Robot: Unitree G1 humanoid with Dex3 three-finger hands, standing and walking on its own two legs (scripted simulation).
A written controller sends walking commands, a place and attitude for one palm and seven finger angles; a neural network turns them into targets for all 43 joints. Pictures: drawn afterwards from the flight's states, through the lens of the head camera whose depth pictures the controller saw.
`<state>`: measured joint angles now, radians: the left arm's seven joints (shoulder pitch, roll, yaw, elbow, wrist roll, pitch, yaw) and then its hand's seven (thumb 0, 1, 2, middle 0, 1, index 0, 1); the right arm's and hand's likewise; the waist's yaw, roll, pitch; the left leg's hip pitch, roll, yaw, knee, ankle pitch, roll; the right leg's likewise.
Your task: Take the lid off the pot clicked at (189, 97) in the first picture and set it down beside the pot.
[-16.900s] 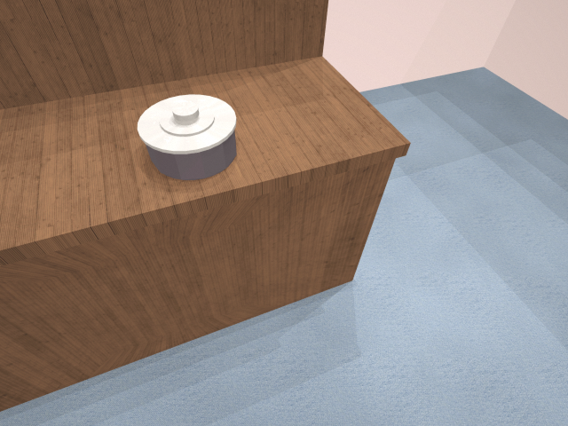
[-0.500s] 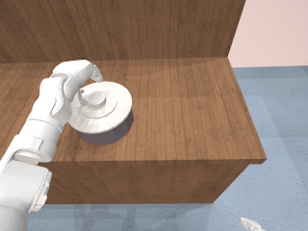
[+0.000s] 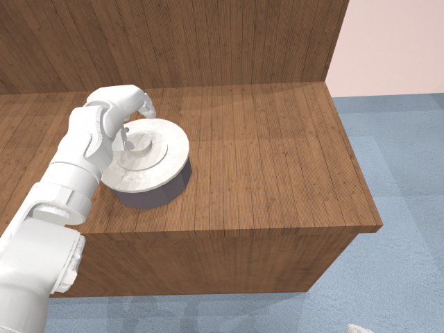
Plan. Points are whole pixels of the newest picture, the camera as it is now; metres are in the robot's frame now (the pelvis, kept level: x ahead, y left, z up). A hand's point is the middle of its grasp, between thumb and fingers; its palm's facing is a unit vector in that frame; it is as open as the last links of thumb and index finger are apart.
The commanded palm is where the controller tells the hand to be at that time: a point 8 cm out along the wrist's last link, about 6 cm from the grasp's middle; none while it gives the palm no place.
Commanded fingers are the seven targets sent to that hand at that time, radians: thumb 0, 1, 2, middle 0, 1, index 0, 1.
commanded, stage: lower the open fingers around the knob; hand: left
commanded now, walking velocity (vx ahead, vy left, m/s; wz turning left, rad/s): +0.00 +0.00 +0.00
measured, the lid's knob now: (139, 143) +0.48 +0.18 +0.06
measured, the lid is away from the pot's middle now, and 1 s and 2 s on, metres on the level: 0.00 0.00 0.00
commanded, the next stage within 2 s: close the fingers and squeeze the knob in 0.80 s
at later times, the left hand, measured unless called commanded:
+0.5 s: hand (133, 145) +0.45 +0.17 +0.09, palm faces -0.37 -0.06 -0.93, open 10.3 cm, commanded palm +0.44 +0.17 +0.15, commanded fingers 0.00 -0.27 1.31 -0.80 -0.08 -0.80 -0.08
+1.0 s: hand (135, 148) +0.44 +0.17 +0.08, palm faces -0.37 -0.06 -0.93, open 10.3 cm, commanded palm +0.44 +0.17 +0.14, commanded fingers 0.00 -0.09 1.03 -0.52 -0.73 -0.52 -0.73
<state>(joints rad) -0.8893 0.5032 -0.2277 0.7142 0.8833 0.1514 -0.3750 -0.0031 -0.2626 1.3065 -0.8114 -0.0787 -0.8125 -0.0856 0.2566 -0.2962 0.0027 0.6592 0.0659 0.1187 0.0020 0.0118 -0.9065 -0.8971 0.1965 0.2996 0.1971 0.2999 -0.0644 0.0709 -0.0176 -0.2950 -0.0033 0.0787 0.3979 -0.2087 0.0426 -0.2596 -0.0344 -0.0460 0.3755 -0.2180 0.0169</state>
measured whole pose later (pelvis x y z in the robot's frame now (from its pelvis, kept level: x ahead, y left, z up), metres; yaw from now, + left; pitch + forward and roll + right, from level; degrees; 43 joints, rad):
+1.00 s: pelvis +0.00 -0.01 +0.00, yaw +0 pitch +7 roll +0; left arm -0.82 0.46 -0.24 0.78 0.89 0.15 -0.30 0.00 -0.22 1.23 -0.71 -0.22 -0.74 -0.23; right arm 0.25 -0.29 -0.01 0.67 0.07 0.14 -0.01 0.01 -0.91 -0.90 0.20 0.30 0.20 0.30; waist -0.06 0.06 -0.04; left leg -0.32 0.01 0.08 0.43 -0.23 0.03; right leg -0.29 -0.02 -0.04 0.41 -0.24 0.01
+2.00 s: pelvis +0.00 +0.00 +0.00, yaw -1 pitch +7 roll -1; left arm -0.82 0.45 -0.25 0.76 0.90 0.18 -0.29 0.00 0.17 0.84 -0.56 -0.94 -0.59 -0.97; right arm 0.25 -0.28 -0.01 0.67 0.07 0.13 0.00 0.01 -0.91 -0.90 0.20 0.30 0.20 0.30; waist -0.06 0.06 -0.05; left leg -0.33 0.01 0.08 0.44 -0.23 0.04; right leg -0.29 -0.03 -0.04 0.41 -0.24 0.01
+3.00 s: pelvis +0.00 +0.00 +0.00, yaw +0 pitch +6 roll +0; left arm -0.90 0.45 -0.25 0.80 0.90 0.19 -0.32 0.00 0.17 0.80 -0.58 -0.95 -0.62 -0.97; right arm 0.24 -0.28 0.01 0.69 0.06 0.08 -0.02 0.01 -0.91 -0.90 0.20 0.30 0.20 0.30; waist -0.07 0.06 -0.03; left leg -0.30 0.00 0.08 0.41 -0.21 0.04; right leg -0.27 -0.02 -0.04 0.38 -0.22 0.01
